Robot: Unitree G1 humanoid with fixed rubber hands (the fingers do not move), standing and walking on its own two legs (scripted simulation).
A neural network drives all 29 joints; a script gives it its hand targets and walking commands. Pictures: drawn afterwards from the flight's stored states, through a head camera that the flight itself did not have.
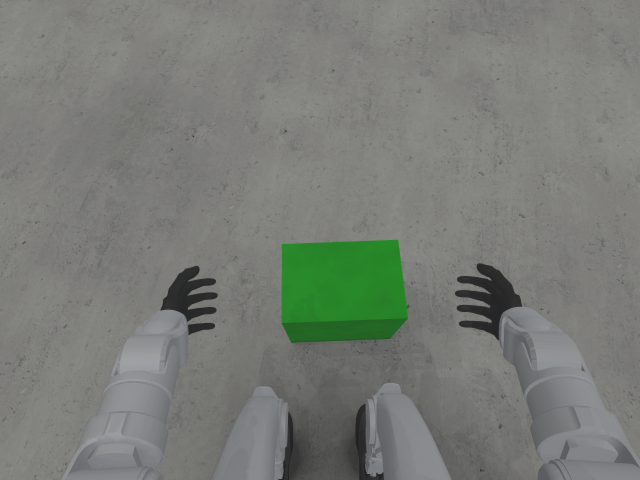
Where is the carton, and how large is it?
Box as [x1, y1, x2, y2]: [282, 240, 407, 342]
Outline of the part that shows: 397,240 282,244 282,324 291,342 389,338 407,318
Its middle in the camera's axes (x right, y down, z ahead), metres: +0.05 +0.13 +1.00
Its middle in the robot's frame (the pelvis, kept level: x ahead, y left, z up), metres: +0.49 -0.03 -0.55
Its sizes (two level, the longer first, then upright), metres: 0.275 0.187 0.262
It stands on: the floor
